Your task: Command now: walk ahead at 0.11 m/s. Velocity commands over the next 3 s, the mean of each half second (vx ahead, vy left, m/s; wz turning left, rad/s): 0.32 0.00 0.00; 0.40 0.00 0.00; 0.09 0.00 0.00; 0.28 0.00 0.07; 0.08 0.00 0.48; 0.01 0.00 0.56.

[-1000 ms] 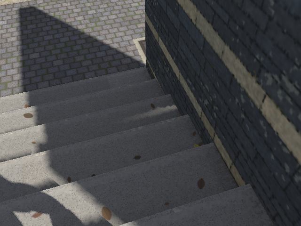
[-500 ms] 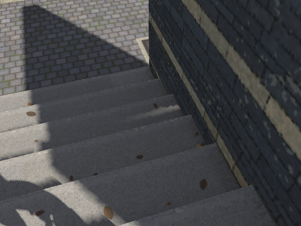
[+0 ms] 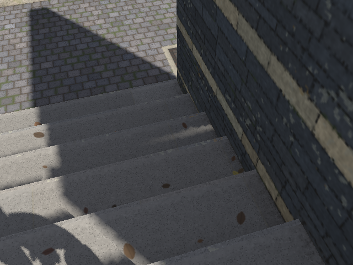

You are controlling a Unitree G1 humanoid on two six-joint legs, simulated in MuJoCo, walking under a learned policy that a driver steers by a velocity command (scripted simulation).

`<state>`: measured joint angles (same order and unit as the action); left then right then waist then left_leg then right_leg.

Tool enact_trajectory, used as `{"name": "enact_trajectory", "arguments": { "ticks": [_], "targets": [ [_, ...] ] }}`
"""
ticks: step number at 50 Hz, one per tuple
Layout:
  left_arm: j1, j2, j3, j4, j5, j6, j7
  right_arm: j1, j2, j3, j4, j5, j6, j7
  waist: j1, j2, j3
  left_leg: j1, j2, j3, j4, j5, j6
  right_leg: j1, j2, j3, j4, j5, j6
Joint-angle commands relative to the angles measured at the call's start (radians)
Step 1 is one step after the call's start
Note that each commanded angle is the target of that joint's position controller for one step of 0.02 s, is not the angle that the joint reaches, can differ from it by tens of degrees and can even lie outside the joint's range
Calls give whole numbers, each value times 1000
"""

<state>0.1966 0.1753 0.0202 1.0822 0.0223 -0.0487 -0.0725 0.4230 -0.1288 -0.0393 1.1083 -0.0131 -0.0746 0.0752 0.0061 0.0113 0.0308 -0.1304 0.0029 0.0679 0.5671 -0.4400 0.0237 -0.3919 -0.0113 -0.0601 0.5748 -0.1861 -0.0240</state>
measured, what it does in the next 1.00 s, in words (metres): goes down: left foot 0.15 m lower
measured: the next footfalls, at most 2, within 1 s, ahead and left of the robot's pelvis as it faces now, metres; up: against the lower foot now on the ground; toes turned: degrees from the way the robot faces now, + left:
left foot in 0.74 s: +0.42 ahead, +0.22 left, -0.15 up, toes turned +2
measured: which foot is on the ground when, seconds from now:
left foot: down 0.00-0.20, up 0.22-0.72, down 0.74-1.00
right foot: down 0.00-0.74, up 0.76-1.00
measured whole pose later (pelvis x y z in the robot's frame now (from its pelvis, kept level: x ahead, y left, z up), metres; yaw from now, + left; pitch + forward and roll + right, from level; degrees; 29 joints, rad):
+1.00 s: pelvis +0.34 +0.12 -0.14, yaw +1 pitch -1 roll +0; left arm 0.18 0.22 0.04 0.97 0.03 0.00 0.02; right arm 0.43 -0.16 -0.01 1.06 -0.01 -0.07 0.00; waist 0.00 -0.05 0.06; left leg -0.19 -0.03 0.09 0.51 -0.30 0.06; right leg -0.69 -0.03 -0.04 1.02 -0.10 -0.05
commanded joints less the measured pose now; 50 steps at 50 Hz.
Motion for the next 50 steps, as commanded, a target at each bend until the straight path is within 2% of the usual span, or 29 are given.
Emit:
{"name": "enact_trajectory", "arguments": {
  "ticks": [1,5,9,11,12,13,15,17,20,21,23,24,25,28,32,33,34,35,37,38,39,40,41,42,43,44,46,48,50],
  "targets": [
    [0,93,22,-23,-4,32,62,44,-148,-26,-49,-41,33,-69,4,67,11,-159,115,-155,-206,-94,75,135,3,-5,30,-193,-49],
    [-97,71,23,-64,-6,34,84,96,-169,-40,-37,-7,50,-109,-40,122,191,-85,236,-269,-279,-43,143,-91,29,-69,98,-177,-55],
    [135,93,42,3,-6,13,67,55,-158,-41,-37,-21,35,-100,48,77,141,-212,140,-130,-63,96,92,196,36,-35,42,-180,-80],
    [404,229,85,82,-6,12,74,6,-145,-45,-87,-37,23,-82,147,-269,34,-534,-52,38,502,-74,9,481,-249,548,-204,-323,-257],
    [406,223,74,79,-6,11,73,-104,-165,-52,-131,-46,20,-75,149,-211,33,-667,-29,-91,643,-216,31,483,-330,705,-292,-329,-301],
    [335,227,75,53,-6,9,78,-138,-155,-49,-145,-36,15,-67,113,-117,70,-693,25,-136,669,-138,39,419,-338,657,-280,-316,-303],
    [209,184,64,9,-1,8,82,-133,-140,-48,-143,-32,13,-61,39,-40,79,-582,89,-140,553,3,32,242,-304,515,-286,-262,-258],
    [189,169,61,3,8,11,86,-79,-120,-45,-129,-53,44,-61,4,-90,41,-422,77,-85,498,35,8,107,-246,381,-297,-202,-227],
    [214,148,56,-3,11,-12,74,-61,-122,-43,-135,-46,77,-52,-25,-65,31,-373,81,-74,520,235,-3,21,-238,296,-289,-143,-231],
    [240,32,17,-19,94,-65,60,-27,23,13,-140,-78,21,-46,13,-25,135,-404,104,-130,568,307,50,-65,-241,257,-287,-241,-272],
    [318,-35,-21,30,107,-99,79,-147,-17,26,-187,-112,2,-53,59,-8,92,-664,179,-252,348,629,47,197,-247,290,-183,-182,-262],
    [272,182,44,6,-18,-75,75,-345,-250,-60,-270,-38,23,-51,59,-83,43,-693,124,-151,320,554,4,276,-250,351,-193,-152,-245],
    [268,229,52,-16,-18,-62,78,-383,-274,-65,-290,-27,26,-49,88,-86,6,-702,130,-172,305,552,-19,307,-267,360,-156,-160,-255],
    [286,130,29,-8,0,-39,100,-374,-146,-38,-281,-5,46,-13,90,-68,26,-441,95,-102,98,734,-54,68,-181,213,-45,-332,-159],
    [268,159,44,-33,19,-8,118,-458,-126,-28,-295,15,74,0,130,-115,120,-343,93,-93,-12,679,-44,-21,-187,209,38,-406,-121],
    [409,74,-12,21,97,-45,83,-224,-85,15,-213,-101,22,-33,90,1,180,-348,197,-176,-139,840,0,35,-278,266,133,-453,-104],
    [307,148,40,-5,25,-14,113,-444,-165,-38,-258,14,41,-28,153,-113,143,-335,102,-64,-149,687,-37,74,-189,211,121,-338,-121],
    [307,182,48,-20,28,4,122,-407,-194,-39,-253,34,44,-29,143,-99,133,-259,122,-103,-202,616,-27,83,-192,218,237,-271,-125],
    [344,169,54,12,17,18,132,-11,-223,-62,-104,3,46,-48,-29,65,-36,149,38,48,-236,658,-32,31,-74,52,731,-156,-112],
    [414,105,53,44,17,19,125,152,-262,-71,-44,-8,34,-42,-79,221,-120,404,125,-66,-67,847,-20,-233,19,34,1155,-676,-86],
    [744,-125,-40,93,69,-37,-9,400,-404,-67,-66,-95,-22,8,-56,497,-386,765,321,-290,169,1210,212,-437,113,253,1454,-581,-54],
    [487,62,8,-31,0,-73,-39,371,-393,-80,-24,-121,-25,51,-154,312,-204,669,452,-630,-21,932,356,-827,186,271,1644,-535,-35],
    [148,162,52,-117,-58,-41,95,197,-379,-96,-54,3,32,-27,-97,189,-159,497,546,-541,-147,597,263,-890,39,94,1534,-424,-33],
    [102,178,40,-128,-30,-25,121,-25,-235,-44,-148,18,33,-50,-56,41,-69,252,443,-406,-202,496,199,-726,-27,107,1324,-276,-35],
    [148,135,38,-104,-11,6,128,-67,-209,-26,-160,-3,19,-63,-15,123,-16,32,446,-408,-190,682,228,-574,-33,110,1261,-273,-27],
    [165,129,44,-88,13,33,129,-77,-155,-2,-147,-11,7,-67,23,86,31,-110,408,-352,-170,812,209,-480,-55,163,1154,-196,-35],
    [131,69,30,-111,-7,57,102,-132,-182,-2,-149,-8,-22,-70,77,87,100,-317,245,-172,-278,714,149,-296,-55,93,682,8,-17],
    [89,26,14,-120,11,47,90,-113,-153,17,-125,13,-31,-84,77,119,65,-321,175,-85,-259,876,135,-98,-34,39,320,199,-17],
    [157,6,0,-84,2,59,81,-63,-171,17,-107,10,-15,-87,84,143,-50,-231,213,-77,-196,1063,151,35,-5,17,317,196,-25]
  ]
}}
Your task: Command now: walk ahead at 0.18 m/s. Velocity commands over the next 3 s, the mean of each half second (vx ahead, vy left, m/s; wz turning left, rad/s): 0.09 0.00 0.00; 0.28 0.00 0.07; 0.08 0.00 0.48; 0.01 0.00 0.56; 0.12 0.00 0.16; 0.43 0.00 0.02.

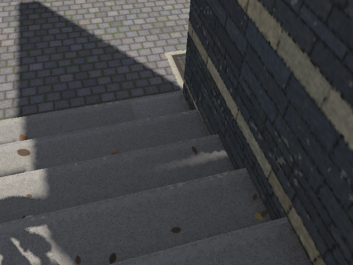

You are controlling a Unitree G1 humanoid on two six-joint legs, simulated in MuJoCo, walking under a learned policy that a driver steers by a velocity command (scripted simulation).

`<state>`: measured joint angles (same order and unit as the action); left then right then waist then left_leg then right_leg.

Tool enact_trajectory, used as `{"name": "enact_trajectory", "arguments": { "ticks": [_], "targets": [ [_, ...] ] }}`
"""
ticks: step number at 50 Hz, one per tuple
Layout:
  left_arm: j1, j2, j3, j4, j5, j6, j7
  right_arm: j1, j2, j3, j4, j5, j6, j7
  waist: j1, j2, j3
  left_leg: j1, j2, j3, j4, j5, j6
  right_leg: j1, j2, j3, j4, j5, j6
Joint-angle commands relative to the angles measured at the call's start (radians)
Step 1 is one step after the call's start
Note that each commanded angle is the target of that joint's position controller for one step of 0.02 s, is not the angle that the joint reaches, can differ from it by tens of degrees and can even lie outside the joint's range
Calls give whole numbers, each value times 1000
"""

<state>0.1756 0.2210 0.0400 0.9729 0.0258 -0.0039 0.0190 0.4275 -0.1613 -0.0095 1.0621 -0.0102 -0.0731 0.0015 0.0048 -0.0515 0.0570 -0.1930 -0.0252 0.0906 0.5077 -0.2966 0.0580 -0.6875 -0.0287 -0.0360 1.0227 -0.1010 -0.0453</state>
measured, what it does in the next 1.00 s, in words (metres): goes down: right foot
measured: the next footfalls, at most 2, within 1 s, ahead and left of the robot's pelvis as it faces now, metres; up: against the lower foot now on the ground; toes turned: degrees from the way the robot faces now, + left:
right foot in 0.12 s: +0.15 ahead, -0.11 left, +0.00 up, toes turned -3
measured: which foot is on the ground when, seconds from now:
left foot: down 0.00-0.78, up 0.80-1.00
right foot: up 0.00-0.10, down 0.12-1.00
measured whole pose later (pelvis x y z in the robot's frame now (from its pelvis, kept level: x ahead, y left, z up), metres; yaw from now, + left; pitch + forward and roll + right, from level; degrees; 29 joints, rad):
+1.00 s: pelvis +0.20 -0.03 -0.03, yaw +2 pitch +2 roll -2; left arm 0.49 0.11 -0.02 1.08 0.09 -0.15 0.02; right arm 0.22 -0.19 -0.03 0.91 -0.08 -0.08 0.05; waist 0.06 0.08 -0.02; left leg -0.63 0.05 -0.09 0.76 0.33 0.07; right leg -0.20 0.08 -0.11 0.71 -0.54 -0.07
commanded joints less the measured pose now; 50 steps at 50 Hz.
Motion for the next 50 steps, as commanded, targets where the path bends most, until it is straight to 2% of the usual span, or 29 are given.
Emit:
{"name": "enact_trajectory", "arguments": {
  "ticks": [1,2,4,5,7,9,11,13,15,17,19,20,23,25,28,31,35,36,38,39,40,41,42,43,44,45,46,48,50],
  "targets": [
    [313,-25,-42,35,66,-30,-91,-42,-154,-15,-56,-150,-50,48,122,80,13,-285,308,-191,-112,777,154,275,-47,141,59,285,22],
    [319,40,-20,24,68,-50,-108,-112,-219,-44,-83,-129,-60,63,122,35,-22,-176,320,-199,-72,740,181,188,-49,167,17,228,38],
    [191,86,-6,-47,59,-62,-95,-88,-152,-23,-61,-75,-58,56,89,68,-50,-74,304,-213,-3,751,193,127,-72,135,-53,99,54],
    [73,56,-16,-42,1,-29,-34,-51,-124,-10,-68,29,-6,12,30,147,-122,17,264,-135,-2,871,140,232,-3,3,-190,-68,1],
    [9,2,-36,-55,-30,-17,2,43,-127,-9,-39,19,36,-23,-26,157,-26,48,191,-134,28,842,90,301,50,-62,-434,-150,-20],
    [137,87,-12,1,-28,-26,17,189,-144,-25,-12,-1,54,-34,-45,-2,-120,-42,126,-94,211,612,19,591,-92,94,-397,573,-69],
    [204,88,-19,25,-47,-22,12,140,-105,-25,-31,16,67,-31,5,-155,-197,-167,-14,-37,380,-270,-31,637,-306,332,-491,892,-260],
    [167,109,-18,34,-30,-18,14,21,-98,-28,-63,9,81,-19,12,-113,-123,-201,16,-103,368,-394,-46,566,-298,325,-573,660,-259],
    [55,80,-25,24,-21,-1,24,28,-57,-14,-49,8,96,-16,-45,-98,-102,-47,45,-91,226,-212,-63,423,-219,219,-619,449,-162],
    [-14,69,-27,16,-27,10,21,77,-33,-5,-11,-14,99,-14,-88,-50,-100,99,17,-44,8,35,-68,361,-143,128,-586,289,-85],
    [45,49,-22,25,-45,22,12,30,-120,-18,-25,-30,92,-13,-15,92,-45,53,127,-183,-109,192,-34,355,-44,64,-531,-49,-14],
    [59,19,-30,33,-52,34,10,-23,-132,-14,-33,-19,90,-10,11,192,5,-85,174,-242,-161,137,0,439,-10,28,-549,-178,7],
    [66,37,-28,75,-35,39,9,-74,-105,-4,-47,-8,75,-17,15,122,52,-89,140,-202,-198,180,-13,520,-46,68,-595,-12,17],
    [95,54,-20,87,-29,28,1,-8,-147,-26,-25,-2,78,-21,-2,145,0,5,111,-200,-197,-47,26,484,4,9,-531,-195,-7],
    [33,64,-6,65,-19,26,-9,10,-186,-52,-42,-8,94,-11,-32,162,121,-25,198,-333,-323,-471,100,316,59,-65,-430,-362,-29],
    [-39,46,-5,31,-8,2,-16,56,-185,-69,-31,-18,79,-13,-63,184,157,37,273,-401,-347,-315,153,210,13,-35,-336,-329,-34],
    [45,86,12,48,2,-23,-38,25,-184,-86,-36,-29,48,-3,-15,162,66,73,287,-338,-228,-24,176,259,-25,-3,-265,-252,-46],
    [220,17,4,52,81,-89,-56,-39,-34,-27,-81,-98,0,6,52,42,93,-64,317,-358,-180,-190,221,384,-39,75,-187,-194,-71],
    [533,32,32,140,103,-132,-65,-221,-107,-44,-129,-77,-30,23,217,-39,42,-391,140,-168,157,-213,233,785,27,-17,-367,-268,-105],
    [487,203,68,159,18,-86,-45,-255,-227,-91,-157,-17,-4,20,197,-116,-10,-452,-5,-28,595,-12,73,796,-138,323,-584,-158,-159],
    [501,224,54,142,-14,-75,-41,-186,-182,-83,-179,-29,7,22,120,-180,-17,-637,-64,-101,698,-310,53,835,-301,663,-703,35,-258],
    [462,218,55,143,-36,-69,-34,-189,-150,-73,-181,-39,25,21,92,-123,53,-720,14,-162,729,-318,21,771,-365,687,-725,-86,-299],
    [371,164,43,97,-21,-71,-28,-191,-162,-78,-159,-19,34,16,64,27,97,-687,57,-185,692,-204,-7,691,-339,580,-714,-85,-273],
    [352,2,-4,99,108,-108,-52,-122,5,-26,-157,-68,3,1,53,63,94,-717,96,-323,773,-11,47,631,-314,527,-704,-261,-310],
    [298,-58,-17,100,121,-122,-41,-87,28,-9,-149,-81,-5,5,9,71,118,-686,112,-321,690,132,77,540,-264,419,-677,-127,-280],
    [223,-106,-40,51,113,-139,-26,-69,29,-1,-145,-115,-11,22,-10,98,65,-542,92,-288,550,345,88,427,-152,217,-620,0,-206],
    [142,-116,-57,20,98,-157,-9,-85,-23,-13,-149,-122,-13,48,-30,65,9,-428,92,-246,417,519,82,346,-83,103,-585,18,-146],
    [215,-4,-46,36,70,-172,10,-136,-84,-34,-167,-70,-21,64,11,43,-24,-294,68,-150,230,806,10,224,-36,-15,-476,-42,-99],
    [418,-9,-58,106,53,-162,15,-264,-104,-37,-191,-40,-16,54,66,15,18,-288,69,-105,105,819,-53,210,-88,30,-435,-74,-75]
  ]
}}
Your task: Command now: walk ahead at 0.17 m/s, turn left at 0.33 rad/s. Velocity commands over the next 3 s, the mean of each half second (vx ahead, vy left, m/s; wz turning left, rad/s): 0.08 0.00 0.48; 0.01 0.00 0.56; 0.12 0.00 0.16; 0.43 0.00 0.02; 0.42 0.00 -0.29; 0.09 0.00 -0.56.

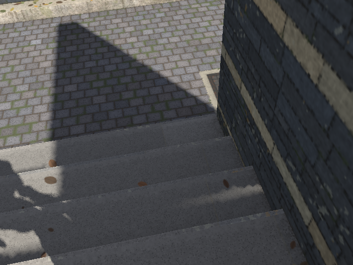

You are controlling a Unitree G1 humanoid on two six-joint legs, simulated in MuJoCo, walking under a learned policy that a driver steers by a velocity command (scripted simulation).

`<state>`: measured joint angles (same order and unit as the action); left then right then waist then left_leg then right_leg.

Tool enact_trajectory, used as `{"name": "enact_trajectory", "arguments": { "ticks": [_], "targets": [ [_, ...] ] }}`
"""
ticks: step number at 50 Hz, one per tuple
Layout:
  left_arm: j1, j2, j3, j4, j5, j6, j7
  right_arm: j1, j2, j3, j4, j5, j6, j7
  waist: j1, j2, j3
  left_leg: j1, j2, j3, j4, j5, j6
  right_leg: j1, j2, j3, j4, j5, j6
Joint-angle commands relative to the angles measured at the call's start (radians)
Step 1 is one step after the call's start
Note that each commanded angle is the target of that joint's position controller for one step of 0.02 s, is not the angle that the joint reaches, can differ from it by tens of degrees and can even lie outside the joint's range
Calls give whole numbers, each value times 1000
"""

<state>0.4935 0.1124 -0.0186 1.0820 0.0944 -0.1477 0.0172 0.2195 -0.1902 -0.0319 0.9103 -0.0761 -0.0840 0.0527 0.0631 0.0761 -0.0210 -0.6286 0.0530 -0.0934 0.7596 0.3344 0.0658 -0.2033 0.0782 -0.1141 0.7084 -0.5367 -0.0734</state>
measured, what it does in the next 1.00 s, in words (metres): goes down, turning left: left foot 0.15 m lower, then right foot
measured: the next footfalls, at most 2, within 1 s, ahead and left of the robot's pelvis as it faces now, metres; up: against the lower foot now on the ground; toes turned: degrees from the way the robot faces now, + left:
left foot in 0.20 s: +0.24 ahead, +0.13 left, -0.15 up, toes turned +10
right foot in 0.56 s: +0.30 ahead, -0.09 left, -0.15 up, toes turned +18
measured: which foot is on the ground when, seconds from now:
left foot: up 0.00-0.18, down 0.20-0.58, up 0.60-1.00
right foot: down 0.00-0.22, up 0.24-0.54, down 0.56-1.00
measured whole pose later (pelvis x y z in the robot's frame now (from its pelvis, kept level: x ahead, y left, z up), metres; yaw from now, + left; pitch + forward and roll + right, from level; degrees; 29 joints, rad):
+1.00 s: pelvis +0.23 -0.03 -0.10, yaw +33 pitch +3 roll +1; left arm 0.28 0.27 0.08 0.73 0.05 -0.10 -0.01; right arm 0.19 -0.29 -0.06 0.69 -0.05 -0.02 0.06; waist 0.07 0.04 0.01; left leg -0.52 0.07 0.03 0.87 -0.27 -0.06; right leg -0.19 -0.05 -0.25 0.34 -0.20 -0.07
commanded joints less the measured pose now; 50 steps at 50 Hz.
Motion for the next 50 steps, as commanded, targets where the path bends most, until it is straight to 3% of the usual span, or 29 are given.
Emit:
{"name": "enact_trajectory", "arguments": {
  "ticks": [1,4,8,9,10,11,12,13,14,15,16,17,19,21,22,25,27,28,29,30,31,32,33,35,37,41,42,45,50],
  "targets": [
    [165,97,-7,14,-19,-15,13,-83,-75,-13,-47,24,-1,-1,7,-132,112,129,5,62,-154,135,-70,-247,-239,162,-108,412,-45],
    [207,116,-1,-12,-60,4,21,-209,-76,-2,-79,-9,6,-11,46,-99,141,4,30,70,-308,-13,-64,-91,-293,238,-22,423,-30],
    [173,146,24,-65,-65,43,27,-153,-94,-9,-40,-6,9,-10,26,-96,160,245,-12,155,-363,-129,-44,-166,-273,195,125,499,-3],
    [157,179,35,-91,-58,47,20,-45,-124,-22,3,5,0,-23,-9,-72,125,403,-49,202,-377,-141,-44,-197,-232,144,252,591,21],
    [69,185,27,-90,-28,57,0,184,-152,-44,59,8,-4,-32,-135,-75,64,663,-15,173,-479,43,24,-287,-221,121,460,560,60],
    [57,111,2,-142,-25,53,-46,466,-233,-75,82,19,-1,-51,-234,149,-248,1212,117,74,-268,617,267,-542,-130,33,942,330,178],
    [105,30,-33,-178,-31,50,-79,548,-259,-83,86,11,5,-44,-255,219,-598,1601,380,-267,8,1013,540,-768,-96,119,1470,-471,249],
    [-110,111,-7,-272,-70,33,-92,532,-244,-89,65,-25,-3,-46,-320,-34,-422,1475,406,-356,-43,947,490,-1035,-104,185,1517,-421,259],
    [-253,184,13,-378,-85,22,-74,292,-240,-77,-36,-14,-9,-51,-241,-152,-264,1133,395,-302,-149,613,421,-1014,-147,207,1270,-323,210],
    [-274,226,34,-397,-52,32,-36,134,-208,-55,-72,23,-13,-38,-129,-175,-146,787,338,-241,-246,361,365,-839,-190,191,1049,-247,167],
    [-184,192,28,-377,-18,38,-5,10,-170,-32,-102,35,-24,-27,-15,-135,-29,407,284,-161,-355,212,321,-628,-231,231,866,-105,140],
    [-95,157,26,-322,-4,49,9,-9,-157,-21,-129,36,-37,-19,29,-64,59,115,198,-101,-421,183,319,-432,-223,195,743,40,122],
    [-13,149,34,-297,-19,64,-13,-21,-225,-35,-174,40,-59,-7,49,-44,17,-48,118,-66,-438,45,331,-246,-152,105,504,284,126],
    [-89,121,19,-315,-25,91,-31,-8,-273,-50,-196,26,-53,-5,23,-30,-25,-16,97,-105,-443,-37,283,-168,-143,82,325,332,138],
    [-112,118,13,-323,-25,108,-30,-9,-255,-48,-208,19,-45,-3,13,0,-40,16,105,-145,-431,-104,268,-159,-142,106,287,353,142],
    [-183,190,31,-362,-34,132,-7,25,-216,-41,-247,43,-26,-2,-27,-1,-47,144,136,-283,-393,-325,254,-152,-106,126,124,229,150],
    [-203,233,49,-383,-71,123,3,25,-208,-38,-256,47,-12,-9,-25,-14,-56,210,139,-366,-352,-381,250,-80,-72,116,-124,280,103],
    [-194,268,64,-394,-89,114,11,64,-183,-28,-244,47,-11,-14,-22,-25,-88,201,122,-383,-300,-403,211,28,-99,150,-212,393,30],
    [-139,330,82,-399,-91,95,32,162,-71,5,-245,57,-11,-24,-39,-159,-221,104,20,-249,-95,-641,98,264,-297,312,-244,760,-172],
    [-102,381,105,-420,-39,77,31,139,9,36,-329,34,-20,-34,-15,-405,-220,-312,-203,-29,146,-1027,-44,456,-577,716,-344,973,-521],
    [-83,346,104,-407,14,67,21,44,-129,-3,-309,23,3,-54,61,-140,-125,-382,-148,-92,368,-1032,-111,374,-584,714,-387,968,-466],
    [-193,318,96,-412,-7,68,-1,50,-167,-18,-291,33,27,-75,-8,-105,-111,-339,-142,-107,482,-929,-145,263,-509,554,-382,969,-365],
    [-334,258,78,-452,-39,75,-23,95,-217,-35,-260,24,42,-87,-73,-127,-125,-232,-122,-88,555,-842,-170,141,-456,417,-396,949,-297],
    [-404,246,86,-491,-71,64,-30,131,-200,-24,-262,-13,38,-71,-117,-165,-121,-111,-106,11,746,-736,-182,3,-361,234,-397,918,-238],
    [-396,240,85,-500,-34,52,-14,132,-170,-18,-246,25,27,-44,-89,-131,-91,-97,-111,14,792,-617,-174,-33,-312,140,-418,827,-207],
    [-292,278,96,-466,-50,52,-15,20,-206,-49,-274,34,14,-12,-22,-156,-36,-166,-65,26,611,-522,-174,102,-343,94,-448,641,-210],
    [-257,294,105,-449,-63,52,-17,-8,-198,-49,-277,31,17,-9,-3,-162,-19,-197,-35,58,454,-489,-180,168,-346,90,-456,578,-204],
    [-116,338,137,-388,-63,47,-20,-64,-147,-39,-292,22,41,6,52,-173,-8,-200,33,93,207,-535,-178,299,-420,143,-468,553,-232],
    [-205,353,162,-405,-43,35,-19,-50,-161,-41,-304,18,65,4,13,-165,13,23,25,134,29,-611,-84,197,-470,156,-528,579,-266]
  ]
}}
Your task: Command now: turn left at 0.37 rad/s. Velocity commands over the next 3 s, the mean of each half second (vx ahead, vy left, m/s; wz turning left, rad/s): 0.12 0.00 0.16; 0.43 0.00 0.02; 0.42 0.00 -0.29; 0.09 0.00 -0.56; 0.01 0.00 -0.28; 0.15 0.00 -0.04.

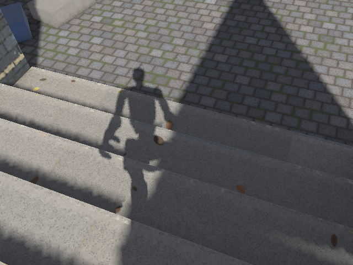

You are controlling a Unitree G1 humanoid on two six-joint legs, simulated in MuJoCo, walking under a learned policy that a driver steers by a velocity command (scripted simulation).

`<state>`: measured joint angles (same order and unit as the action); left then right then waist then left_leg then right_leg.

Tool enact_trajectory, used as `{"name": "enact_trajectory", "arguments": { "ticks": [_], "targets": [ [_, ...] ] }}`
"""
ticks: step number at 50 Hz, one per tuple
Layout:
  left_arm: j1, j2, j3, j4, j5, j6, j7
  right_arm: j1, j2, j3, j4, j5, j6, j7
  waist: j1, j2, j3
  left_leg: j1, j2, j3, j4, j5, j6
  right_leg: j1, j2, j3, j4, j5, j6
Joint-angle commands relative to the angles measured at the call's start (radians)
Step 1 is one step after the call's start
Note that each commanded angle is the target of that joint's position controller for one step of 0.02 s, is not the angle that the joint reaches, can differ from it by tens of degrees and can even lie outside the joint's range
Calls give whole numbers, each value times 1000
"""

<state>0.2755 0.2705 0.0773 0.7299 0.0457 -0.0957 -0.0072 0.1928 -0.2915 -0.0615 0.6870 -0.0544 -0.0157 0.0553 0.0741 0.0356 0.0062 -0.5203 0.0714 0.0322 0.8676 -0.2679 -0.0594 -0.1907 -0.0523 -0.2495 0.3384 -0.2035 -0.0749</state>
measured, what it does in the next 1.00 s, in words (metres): walks ahead: left foot, then right foot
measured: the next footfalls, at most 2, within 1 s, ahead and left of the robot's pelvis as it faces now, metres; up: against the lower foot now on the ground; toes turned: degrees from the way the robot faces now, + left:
left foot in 0.18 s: +0.07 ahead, +0.17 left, +0.00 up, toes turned +6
right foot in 0.56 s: +0.12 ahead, -0.08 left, +0.00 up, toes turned +0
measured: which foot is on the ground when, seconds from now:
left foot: up 0.00-0.16, down 0.18-0.58, up 0.60-1.00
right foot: down 0.00-0.18, up 0.20-0.54, down 0.56-1.00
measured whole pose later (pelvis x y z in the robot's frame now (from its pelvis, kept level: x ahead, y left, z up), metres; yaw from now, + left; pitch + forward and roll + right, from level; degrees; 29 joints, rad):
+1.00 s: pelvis +0.26 +0.02 -0.08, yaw +2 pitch -1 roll -3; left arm 0.49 0.21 0.04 0.95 0.03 -0.09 0.00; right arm -0.03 -0.24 -0.05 0.84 -0.03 0.00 0.04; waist 0.11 0.06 0.03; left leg -0.44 0.03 0.03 0.43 0.40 0.06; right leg -0.04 0.09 -0.06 0.78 -0.73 -0.06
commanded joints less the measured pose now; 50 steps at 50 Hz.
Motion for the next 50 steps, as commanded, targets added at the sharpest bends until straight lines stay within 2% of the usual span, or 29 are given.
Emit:
{"name": "enact_trajectory", "arguments": {
  "ticks": [1,5,7,8,9,10,11,13,14,15,18,20,21,23,25,26,27,28,29,30,31,32,33,35,38,40,43,46,50],
  "targets": [
    [-14,191,69,-54,5,-19,4,-23,-57,-11,-82,-1,0,2,-12,-131,-12,-46,6,3,-115,-12,57,171,-339,281,-168,231,-255],
    [-21,191,83,-46,-1,-13,4,-38,-50,-14,-80,15,-2,9,-11,-135,-8,67,-22,17,-260,-28,87,191,-309,241,-147,141,-194],
    [-87,142,56,-32,-24,5,-10,-24,-29,-17,-57,29,-15,26,-61,-104,-25,233,-35,34,-477,158,104,110,-262,193,-54,40,-119],
    [-120,74,20,-10,-32,20,-37,14,23,-6,-39,54,-26,46,-116,-93,-53,456,-37,44,-592,371,117,-38,-227,149,12,10,-50],
    [-26,-5,-10,28,-17,34,-70,49,37,-9,-28,49,-28,57,-108,-43,-114,655,2,-5,-546,470,129,-153,-168,102,82,-29,39],
    [120,-42,-17,15,-13,36,-81,89,-94,-29,-38,69,-29,41,-25,104,-206,757,178,-243,-460,844,294,-226,-83,79,223,-260,135],
    [107,23,-1,3,-11,21,-65,100,-150,-50,-46,63,-38,40,-61,90,-151,660,254,-354,-499,616,361,-283,-69,177,289,-360,170],
    [5,108,19,10,3,9,-46,107,-164,-75,-7,46,-52,6,-119,47,-36,545,172,-292,-591,-74,308,-371,-30,151,408,-394,147],
    [-10,123,20,18,19,8,-38,186,-157,-80,9,33,-57,-9,-176,95,-3,563,207,-370,-671,-258,351,-472,-15,180,512,-442,120],
    [15,111,15,28,22,6,-28,217,-122,-72,20,18,-69,-24,-167,133,50,536,276,-463,-718,-333,378,-538,-33,247,634,-420,77],
    [18,48,-2,37,13,1,-19,127,-5,-25,0,23,-95,-38,-95,66,69,444,265,-405,-770,-334,332,-505,-46,307,664,-250,-6],
    [78,1,-16,55,26,-3,-51,58,-14,-23,-25,5,-84,-43,-60,48,67,266,169,-229,-749,-205,282,-300,-7,243,691,-118,-14],
    [120,-2,-22,62,24,-7,-68,33,-33,-28,-24,-17,-78,-44,-44,45,75,199,158,-175,-712,-128,269,-237,-11,259,729,-30,-9],
    [122,13,-26,30,23,-19,-89,21,-51,-28,-21,-26,-79,-36,-54,30,73,143,144,-129,-636,-105,276,-181,-18,251,705,26,-1],
    [145,20,-29,-1,36,-29,-77,60,-62,-30,8,-24,-88,-36,-74,35,74,159,154,-140,-555,-155,287,-147,-20,242,656,-33,17],
    [42,86,3,-5,-34,30,-50,66,-142,-55,55,48,-55,-33,-54,127,-24,288,148,-127,-466,244,264,-192,-3,204,548,10,41],
    [76,94,-1,-16,-36,53,-34,65,-130,-54,48,51,-38,-30,-59,139,-41,320,146,-108,-375,345,238,-135,5,204,452,-28,44],
    [201,63,-5,36,-29,64,-31,23,-118,-53,50,50,-24,-33,4,117,-54,246,115,-79,-259,341,211,14,49,146,341,-11,40],
    [384,71,7,106,-23,71,-25,-10,-97,-48,55,37,-13,-40,98,5,-53,151,51,-30,-14,325,185,166,95,114,247,-36,41],
    [435,185,32,127,-18,67,-23,0,-13,-34,20,28,-7,-39,88,-372,25,-111,-103,69,381,-79,134,215,-124,483,108,108,-18],
    [422,165,11,119,-61,68,-28,72,34,-20,44,15,-1,-57,19,-429,67,-338,-146,-44,490,-318,165,252,-202,639,88,398,-35],
    [422,192,24,109,-50,66,-20,-2,10,-16,27,28,2,-64,50,-355,61,-439,-157,-87,490,-316,168,217,-295,801,-23,82,-125],
    [304,136,10,79,-35,67,-11,-87,-48,-32,41,40,8,-69,14,-126,128,-436,-97,-118,432,-202,168,136,-273,784,-61,-89,-150],
    [199,121,9,83,-30,55,-2,-93,-41,-27,60,36,15,-59,-60,-111,160,-322,-30,-103,266,-48,121,25,-247,670,-25,34,-165],
    [167,107,7,94,-30,28,-6,-93,-43,-26,108,19,39,-37,-84,-94,120,-183,-49,-37,184,211,120,-14,-178,506,-10,167,-157],
    [210,34,-17,135,-52,1,1,-211,-42,-22,91,12,19,-14,-51,-68,127,-197,-49,-55,-61,512,123,19,-93,406,31,-26,-118],
    [177,51,-14,149,-60,-17,-10,-257,3,-1,105,17,14,5,-37,-78,98,98,-74,13,-247,793,135,-151,-56,355,50,-182,-91],
    [222,58,-13,181,-30,-20,-13,-319,-9,4,92,26,15,-3,7,-74,133,69,-56,13,-329,747,138,-77,-78,384,153,-174,-103],
    [298,44,-19,239,6,27,44,-287,1,5,117,32,-9,-37,48,-28,174,41,-14,-18,-573,616,101,121,-51,385,429,8,-106]
  ]
}}
Over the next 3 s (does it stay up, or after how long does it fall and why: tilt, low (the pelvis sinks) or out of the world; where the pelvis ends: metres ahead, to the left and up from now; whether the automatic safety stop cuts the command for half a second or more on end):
stays up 0.82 -0.07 -0.31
